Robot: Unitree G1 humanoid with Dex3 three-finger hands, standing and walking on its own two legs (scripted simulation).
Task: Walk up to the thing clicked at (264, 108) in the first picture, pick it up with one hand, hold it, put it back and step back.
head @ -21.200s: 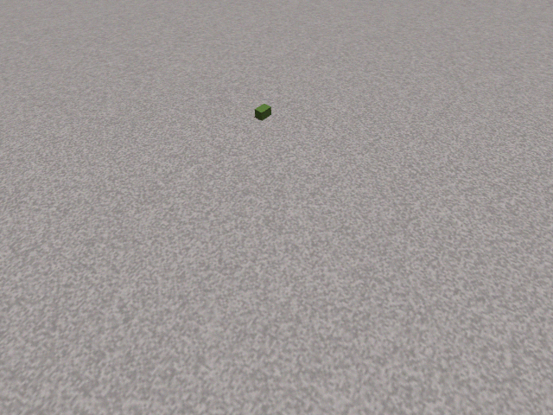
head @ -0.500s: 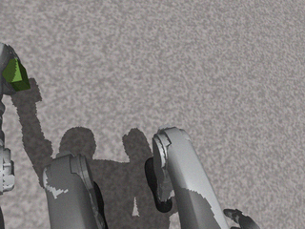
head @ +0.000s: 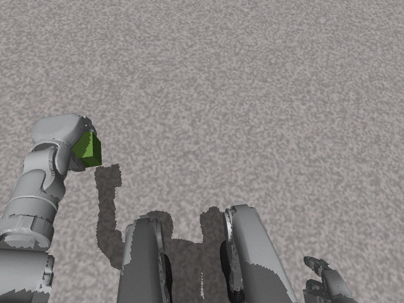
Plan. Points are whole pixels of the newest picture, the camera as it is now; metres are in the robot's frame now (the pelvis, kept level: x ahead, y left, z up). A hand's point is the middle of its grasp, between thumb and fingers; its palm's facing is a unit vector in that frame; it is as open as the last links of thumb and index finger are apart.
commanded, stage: lift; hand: left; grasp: from above
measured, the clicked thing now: (77, 151) +0.46 +0.25 -0.10
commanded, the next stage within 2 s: hold in 0.82 s
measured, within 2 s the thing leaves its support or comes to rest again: neither
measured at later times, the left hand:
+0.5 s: hand (33, 142) +0.39 +0.23 +0.09, palm faces -0.43 -0.07 -0.90, open 8.6 cm
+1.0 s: hand (5, 100) +0.41 +0.22 +0.17, palm faces -0.43 -0.09 -0.90, open 8.6 cm
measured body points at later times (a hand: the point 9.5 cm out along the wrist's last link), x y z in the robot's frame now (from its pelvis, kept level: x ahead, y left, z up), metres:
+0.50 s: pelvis +0.04 -0.01 +0.17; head +0.11 +0.00 +0.61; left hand +0.41 +0.23 +0.15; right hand +0.12 -0.28 +0.04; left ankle +0.09 +0.11 -0.47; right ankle +0.10 -0.13 -0.47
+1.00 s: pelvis +0.09 +0.00 +0.23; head +0.13 -0.01 +0.68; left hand +0.43 +0.22 +0.22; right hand +0.17 -0.27 +0.10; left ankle +0.09 +0.11 -0.47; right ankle +0.10 -0.13 -0.47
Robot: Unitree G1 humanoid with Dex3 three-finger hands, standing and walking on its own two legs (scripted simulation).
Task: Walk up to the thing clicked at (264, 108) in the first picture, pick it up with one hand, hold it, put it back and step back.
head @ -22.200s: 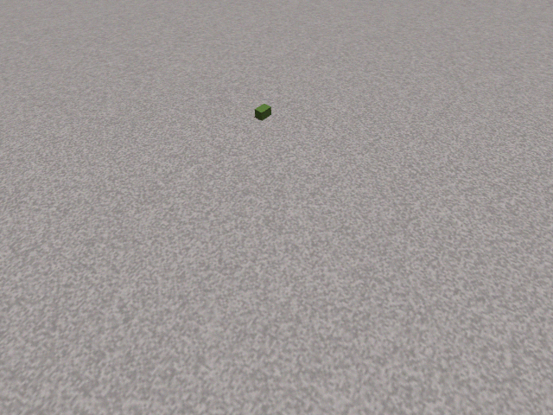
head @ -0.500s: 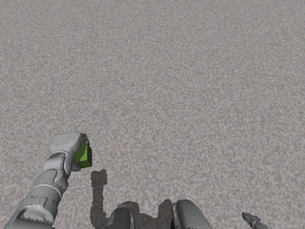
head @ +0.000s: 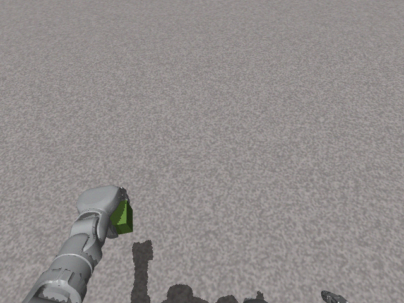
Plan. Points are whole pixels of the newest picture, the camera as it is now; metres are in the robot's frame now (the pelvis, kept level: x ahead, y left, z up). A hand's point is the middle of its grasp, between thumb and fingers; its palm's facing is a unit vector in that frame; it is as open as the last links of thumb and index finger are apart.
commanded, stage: hold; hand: left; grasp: from above
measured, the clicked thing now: (111, 219) +0.34 +0.22 -0.10
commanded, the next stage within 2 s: crouch in 1.82 s
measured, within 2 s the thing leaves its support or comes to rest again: neither
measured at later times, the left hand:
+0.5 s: hand (103, 217) +0.31 +0.21 -0.03, palm faces -0.44 -0.05 -0.90, open 8.6 cm
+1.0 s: hand (100, 224) +0.29 +0.21 -0.01, palm faces -0.43 -0.05 -0.90, open 8.6 cm
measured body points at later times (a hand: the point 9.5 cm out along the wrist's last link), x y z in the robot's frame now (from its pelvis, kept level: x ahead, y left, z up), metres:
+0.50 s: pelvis +0.00 +0.00 +0.02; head +0.02 -0.02 +0.47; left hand +0.33 +0.21 +0.02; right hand +0.12 -0.27 -0.11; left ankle +0.00 +0.11 -0.71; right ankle +0.01 -0.13 -0.71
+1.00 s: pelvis -0.01 -0.01 +0.03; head +0.00 -0.03 +0.48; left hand +0.31 +0.21 +0.04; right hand +0.13 -0.26 -0.09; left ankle +0.00 +0.11 -0.71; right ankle +0.01 -0.13 -0.71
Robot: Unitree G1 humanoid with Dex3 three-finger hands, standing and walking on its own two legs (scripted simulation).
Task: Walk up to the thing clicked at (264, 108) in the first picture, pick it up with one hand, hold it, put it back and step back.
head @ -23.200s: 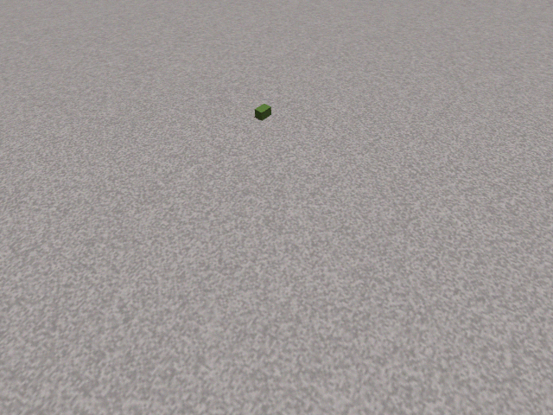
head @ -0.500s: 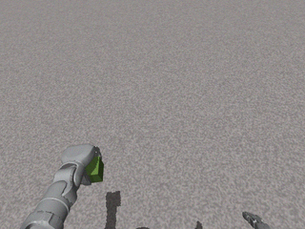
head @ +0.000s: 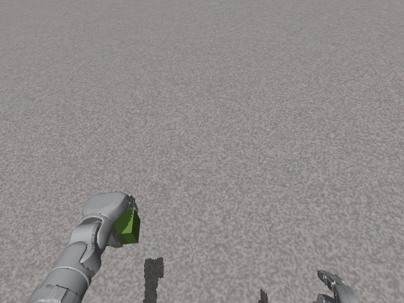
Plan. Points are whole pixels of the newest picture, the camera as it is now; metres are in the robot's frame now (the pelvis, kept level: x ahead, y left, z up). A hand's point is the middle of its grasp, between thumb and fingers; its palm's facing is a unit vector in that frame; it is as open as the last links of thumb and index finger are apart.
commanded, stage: hold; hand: left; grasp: from above
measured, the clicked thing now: (118, 227) +0.31 +0.23 -0.07
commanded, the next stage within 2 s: crouch in 0.82 s
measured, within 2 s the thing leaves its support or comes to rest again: neither
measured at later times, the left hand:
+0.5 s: hand (114, 222) +0.30 +0.22 -0.02, palm faces -0.43 -0.05 -0.90, open 8.6 cm
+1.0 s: hand (114, 217) +0.31 +0.22 -0.02, palm faces -0.43 -0.05 -0.90, open 8.6 cm
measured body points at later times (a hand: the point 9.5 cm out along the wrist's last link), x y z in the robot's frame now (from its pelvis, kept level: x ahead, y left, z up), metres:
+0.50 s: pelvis +0.00 +0.00 +0.00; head +0.01 -0.03 +0.45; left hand +0.32 +0.22 +0.03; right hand +0.15 -0.25 -0.11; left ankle +0.01 +0.12 -0.73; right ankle +0.02 -0.12 -0.73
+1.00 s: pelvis +0.01 +0.00 +0.01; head +0.02 -0.02 +0.46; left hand +0.33 +0.22 +0.03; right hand +0.15 -0.25 -0.11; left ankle +0.01 +0.12 -0.73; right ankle +0.02 -0.12 -0.73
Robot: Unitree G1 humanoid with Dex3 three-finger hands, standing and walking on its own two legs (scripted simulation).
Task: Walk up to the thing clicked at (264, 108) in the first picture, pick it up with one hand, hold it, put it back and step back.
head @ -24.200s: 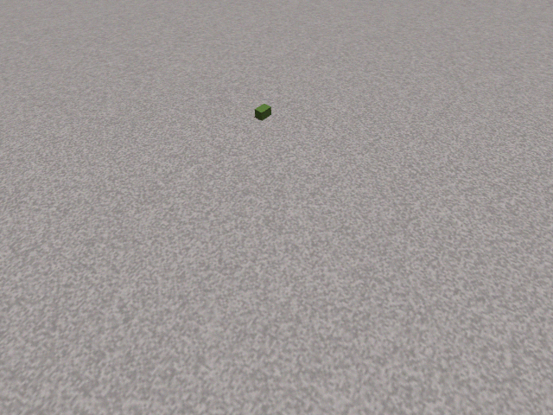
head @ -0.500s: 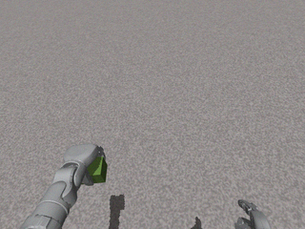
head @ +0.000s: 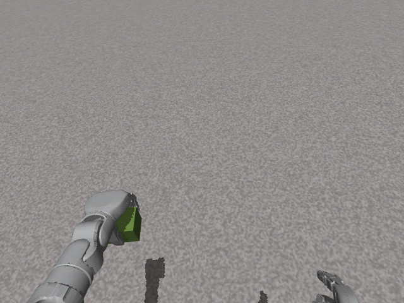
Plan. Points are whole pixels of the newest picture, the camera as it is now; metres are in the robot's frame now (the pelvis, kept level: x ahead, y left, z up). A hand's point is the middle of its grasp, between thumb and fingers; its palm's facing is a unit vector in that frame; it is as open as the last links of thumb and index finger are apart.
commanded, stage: crouch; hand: left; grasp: from above
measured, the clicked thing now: (119, 225) +0.31 +0.22 -0.07
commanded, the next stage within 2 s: none
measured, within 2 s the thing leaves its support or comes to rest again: neither
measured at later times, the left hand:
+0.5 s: hand (139, 236) +0.35 +0.22 -0.22, palm faces -0.40 +0.05 -0.92, open 8.6 cm
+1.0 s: hand (159, 243) +0.41 +0.21 -0.44, palm faces -0.44 -0.02 -0.90, open 8.6 cm
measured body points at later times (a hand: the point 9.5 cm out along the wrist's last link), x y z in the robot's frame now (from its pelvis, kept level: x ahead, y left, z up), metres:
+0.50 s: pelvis -0.05 +0.00 -0.12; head +0.07 +0.02 +0.31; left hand +0.37 +0.22 -0.17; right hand +0.03 -0.29 -0.23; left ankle +0.00 +0.12 -0.74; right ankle +0.01 -0.12 -0.74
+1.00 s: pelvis -0.08 +0.00 -0.31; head +0.15 +0.03 +0.08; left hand +0.43 +0.21 -0.39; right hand -0.05 -0.26 -0.43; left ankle -0.01 +0.12 -0.74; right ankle +0.01 -0.12 -0.74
